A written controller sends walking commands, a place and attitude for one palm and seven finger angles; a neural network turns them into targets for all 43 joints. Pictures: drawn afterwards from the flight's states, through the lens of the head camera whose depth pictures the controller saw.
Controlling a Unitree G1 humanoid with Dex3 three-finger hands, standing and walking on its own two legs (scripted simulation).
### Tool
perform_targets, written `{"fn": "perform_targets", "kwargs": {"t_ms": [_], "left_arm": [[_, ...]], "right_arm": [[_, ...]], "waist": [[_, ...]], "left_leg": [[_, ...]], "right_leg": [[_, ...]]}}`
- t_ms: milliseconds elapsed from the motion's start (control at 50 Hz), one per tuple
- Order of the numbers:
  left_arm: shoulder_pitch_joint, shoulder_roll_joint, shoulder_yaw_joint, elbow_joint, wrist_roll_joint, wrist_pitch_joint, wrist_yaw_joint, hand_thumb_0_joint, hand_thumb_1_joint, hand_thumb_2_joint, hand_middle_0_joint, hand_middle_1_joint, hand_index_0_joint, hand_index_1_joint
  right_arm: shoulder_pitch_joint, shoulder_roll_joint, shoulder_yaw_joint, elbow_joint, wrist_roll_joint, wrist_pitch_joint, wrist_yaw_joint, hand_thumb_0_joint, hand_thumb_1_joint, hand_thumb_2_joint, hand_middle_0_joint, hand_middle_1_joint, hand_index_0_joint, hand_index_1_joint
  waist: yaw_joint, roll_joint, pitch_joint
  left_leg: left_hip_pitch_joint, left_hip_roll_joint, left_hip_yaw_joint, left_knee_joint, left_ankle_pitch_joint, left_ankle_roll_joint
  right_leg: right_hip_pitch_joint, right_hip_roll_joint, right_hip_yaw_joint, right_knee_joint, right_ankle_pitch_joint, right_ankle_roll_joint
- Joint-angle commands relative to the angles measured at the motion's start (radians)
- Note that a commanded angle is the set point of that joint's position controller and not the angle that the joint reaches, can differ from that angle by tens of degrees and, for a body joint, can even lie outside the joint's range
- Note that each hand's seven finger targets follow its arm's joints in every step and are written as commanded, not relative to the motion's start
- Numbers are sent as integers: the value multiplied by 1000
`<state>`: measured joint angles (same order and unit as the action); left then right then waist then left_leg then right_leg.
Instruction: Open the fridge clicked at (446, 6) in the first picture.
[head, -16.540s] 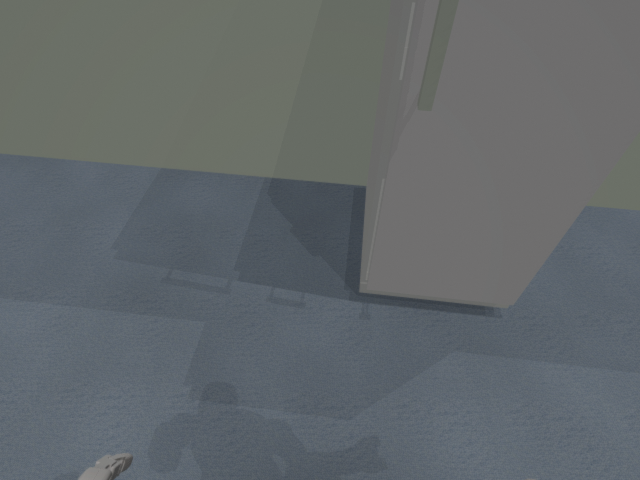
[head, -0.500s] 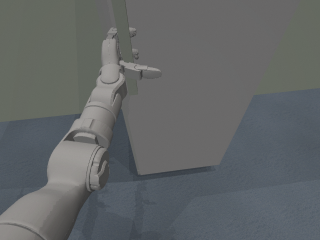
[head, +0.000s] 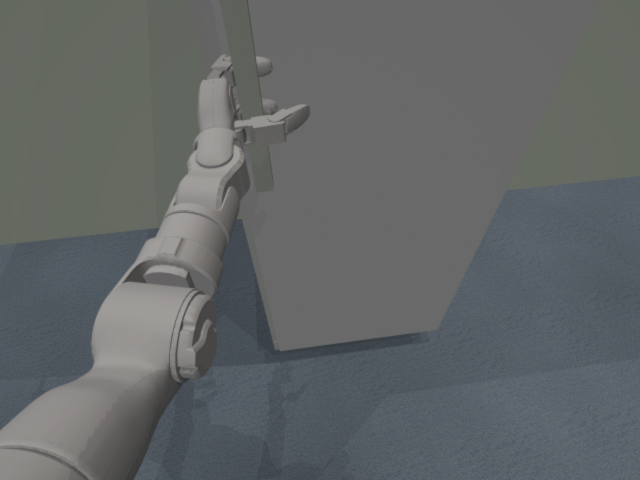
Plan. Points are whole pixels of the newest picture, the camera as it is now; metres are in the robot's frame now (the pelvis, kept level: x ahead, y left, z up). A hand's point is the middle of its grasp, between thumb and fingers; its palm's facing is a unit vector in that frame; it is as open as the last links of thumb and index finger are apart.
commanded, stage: grip the handle and tug to test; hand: left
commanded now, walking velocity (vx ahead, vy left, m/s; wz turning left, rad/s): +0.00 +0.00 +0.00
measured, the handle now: (244, 53) +0.54 +0.08 +0.26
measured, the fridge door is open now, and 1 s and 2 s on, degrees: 0 0 4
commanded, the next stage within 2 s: pull the door a little, standing still in 0.98 s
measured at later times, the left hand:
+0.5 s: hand (269, 116) +0.50 +0.05 +0.20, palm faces +0.08 -1.00 +0.01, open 5.9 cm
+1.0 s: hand (270, 118) +0.49 +0.05 +0.20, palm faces +0.08 -1.00 +0.02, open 5.9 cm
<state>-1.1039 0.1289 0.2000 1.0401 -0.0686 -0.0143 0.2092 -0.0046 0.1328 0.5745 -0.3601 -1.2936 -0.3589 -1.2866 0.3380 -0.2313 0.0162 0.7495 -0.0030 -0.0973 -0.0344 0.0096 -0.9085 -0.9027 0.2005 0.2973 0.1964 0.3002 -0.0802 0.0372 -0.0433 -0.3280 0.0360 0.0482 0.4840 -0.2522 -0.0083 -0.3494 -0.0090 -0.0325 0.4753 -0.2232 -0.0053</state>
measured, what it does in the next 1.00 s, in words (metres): stands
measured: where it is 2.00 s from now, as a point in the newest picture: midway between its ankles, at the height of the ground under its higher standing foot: outside the picture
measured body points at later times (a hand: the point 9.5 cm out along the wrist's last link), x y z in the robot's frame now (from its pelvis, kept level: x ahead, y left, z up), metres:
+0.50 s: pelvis +0.00 +0.00 +0.00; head +0.03 -0.01 +0.45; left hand +0.49 +0.11 +0.20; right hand +0.05 -0.24 -0.13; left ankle -0.01 +0.12 -0.74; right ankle +0.01 -0.12 -0.74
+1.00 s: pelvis +0.01 +0.00 +0.00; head +0.04 -0.02 +0.45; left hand +0.48 +0.10 +0.20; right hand +0.07 -0.25 -0.13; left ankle -0.01 +0.12 -0.74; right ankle +0.01 -0.12 -0.74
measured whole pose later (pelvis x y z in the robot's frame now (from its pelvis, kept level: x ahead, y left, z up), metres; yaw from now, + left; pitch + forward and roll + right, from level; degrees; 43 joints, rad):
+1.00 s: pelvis +0.01 +0.00 +0.00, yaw -2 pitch +5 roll +0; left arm -0.96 0.11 0.19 0.84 -0.09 0.05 0.22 0.02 0.68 0.78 -0.34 -1.40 -0.37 -1.40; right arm 0.34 -0.23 0.01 0.73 0.01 -0.09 -0.03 0.01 -0.91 -0.90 0.20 0.30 0.20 0.30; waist -0.07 0.05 -0.05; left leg -0.28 0.05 0.07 0.45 -0.26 -0.01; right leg -0.31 0.00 -0.01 0.44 -0.22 -0.01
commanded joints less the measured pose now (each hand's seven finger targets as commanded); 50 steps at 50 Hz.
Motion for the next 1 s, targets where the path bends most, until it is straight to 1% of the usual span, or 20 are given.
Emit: {"fn": "perform_targets", "kwargs": {"t_ms": [0, 40, 140, 200, 220, 240, 260, 340, 400, 480, 500, 560, 640, 680, 720, 780, 820, 900, 960, 980], "left_arm": [[-541, 164, 16, -213, 8, -59, -6, 0, 573, 760, -415, -1353, -415, -1353], [-547, 186, 24, -194, 15, -54, -5, 0, 667, 800, -425, -1367, -425, -1367], [-599, 176, 5, -240, 20, -74, -5, 0, 900, 900, -450, -1400, -450, -1400], [-592, 154, -10, -278, 14, -89, -15, 0, 900, 900, -450, -1400, -450, -1400], [-576, 163, 6, -261, 8, -84, -14, 0, 900, 900, -450, -1400, -450, -1400], [-564, 185, 26, -228, 5, -78, -6, 0, 900, 900, -450, -1400, -450, -1400], [-581, 191, 27, -223, 5, -71, -1, 0, 900, 900, -450, -1400, -450, -1400], [-588, 180, 22, -221, 14, -65, 8, 0, 900, 900, -450, -1400, -450, -1400], [-613, 178, 15, -239, 17, -73, 9, 0, 900, 900, -450, -1400, -450, -1400], [-576, 188, 26, -212, 17, -75, 7, 0, 900, 900, -450, -1400, -450, -1400], [-601, 175, 12, -223, 19, -77, 6, 0, 900, 900, -450, -1400, -450, -1400], [-580, 202, 36, -193, 17, -76, 7, 0, 900, 900, -450, -1400, -450, -1400], [-553, 188, 29, -221, 19, -83, 5, 0, 900, 900, -450, -1400, -450, -1400], [-541, 168, 16, -239, 12, -81, -1, 0, 900, 900, -450, -1400, -450, -1400], [-497, 156, 13, -268, 8, -78, -5, 0, 900, 900, -450, -1400, -450, -1400], [-476, 139, -2, -306, 2, -66, -7, 0, 900, 900, -450, -1400, -450, -1400], [-437, 124, -8, -335, 0, -53, -7, 0, 900, 900, -450, -1400, -450, -1400], [-356, 121, 0, -449, -9, -26, -10, 0, 900, 900, -450, -1400, -450, -1400], [-324, 64, -53, -519, -11, 9, -13, 0, 900, 900, -450, -1400, -450, -1400], [-315, 40, -70, -562, -12, 20, -14, 0, 900, 900, -450, -1400, -450, -1400]], "right_arm": [[36, -119, -39, -89, 0, -37, -6, 0, -900, -900, 200, 300, 200, 300], [45, -123, -41, -86, 1, -29, -10, 0, -900, -900, 200, 300, 200, 300], [42, -116, -40, -90, 1, -33, -10, 0, -900, -900, 200, 300, 200, 300], [41, -117, -42, -95, 0, -44, -8, 0, -900, -900, 200, 300, 200, 300], [37, -116, -42, -92, 2, -44, -8, 0, -900, -900, 200, 300, 200, 300], [47, -120, -42, -85, 0, -38, -11, 0, -900, -900, 200, 300, 200, 300], [41, -121, -39, -84, 0, -37, -11, 0, -900, -900, 200, 300, 200, 300], [46, -120, -41, -84, -2, -34, -12, 0, -900, -900, 200, 300, 200, 300], [43, -120, -40, -84, -4, -38, -11, 0, -900, -900, 200, 300, 200, 300], [44, -122, -40, -83, -4, -38, -11, 0, -900, -900, 200, 300, 200, 300], [45, -121, -39, -84, -4, -39, -9, 0, -900, -900, 200, 300, 200, 300], [47, -124, -40, -82, -4, -38, -12, 0, -900, -900, 200, 300, 200, 300], [48, -120, -43, -89, -3, -39, -10, 0, -900, -900, 200, 300, 200, 300], [38, -118, -41, -94, -2, -45, -8, 0, -900, -900, 200, 300, 200, 300], [33, -118, -42, -103, 1, -45, -5, 0, -900, -900, 200, 300, 200, 300], [26, -118, -43, -110, 4, -46, -4, 0, -900, -900, 200, 300, 200, 300], [14, -116, -44, -118, 7, -46, -2, 0, -900, -900, 200, 300, 200, 300], [-8, -113, -50, -136, 11, -45, -2, 0, -900, -900, 200, 300, 200, 300], [-25, -106, -47, -144, 16, -42, 0, 0, -900, -900, 200, 300, 200, 300], [-32, -103, -50, -149, 17, -43, 2, 0, -900, -900, 200, 300, 200, 300]], "waist": [[-5, -127, -345], [-8, -138, -330], [-13, -73, -365], [-11, -59, -404], [-4, -68, -398], [-1, -114, -384], [-10, -116, -365], [-9, -116, -365], [-15, -87, -372], [-10, -114, -364], [-16, -86, -359], [-13, -116, -347], [3, -99, -384], [0, -79, -380], [15, -91, -395], [14, -100, -389], [24, -96, -382], [51, -100, -430], [48, -69, -404], [50, -68, -423]], "left_leg": [[124, -31, -8, -28, 244, 37], [116, -28, -8, -36, 215, 37], [143, -28, -11, -28, 233, 35], [172, -27, -14, -20, 276, 33], [165, -28, -14, -19, 266, 32], [148, -26, -17, -28, 259, 32], [132, -28, -17, -31, 240, 34], [138, -26, -15, -33, 246, 33], [149, -27, -14, -28, 245, 33], [134, -26, -14, -30, 243, 34], [138, -25, -13, -32, 236, 32], [123, -25, -14, -34, 211, 35], [138, -25, -10, -34, 231, 32], [144, -26, -8, -31, 241, 32], [147, -25, -7, -36, 260, 30], [153, -23, -5, -40, 269, 31], [160, -22, -1, -42, 281, 30], [191, -23, 9, -40, 357, 31], [214, -20, 12, -42, 398, 27], [233, -20, 12, -36, 424, 27]], "right_leg": [[167, 18, 1, -38, 323, -6], [163, 15, 3, -49, 288, -4], [160, 15, 5, -41, 296, -9], [159, 21, 1, -25, 333, -12], [159, 22, 2, -28, 323, -12], [172, 20, -3, -33, 312, -10], [167, 20, 1, -36, 305, -6], [167, 19, -2, -36, 304, -7], [150, 19, 0, -34, 299, -8], [162, 20, 0, -34, 304, -8], [150, 19, 0, -35, 294, -9], [151, 19, 2, -43, 271, -6], [173, 18, 1, -38, 283, -11], [169, 20, 1, -35, 302, -11], [190, 22, -2, -33, 319, -15], [197, 23, -4, -36, 330, -13], [202, 25, -5, -37, 340, -15], [258, 25, -4, -31, 425, -18], [254, 25, -9, -34, 455, -17], [258, 27, -8, -30, 476, -17]]}}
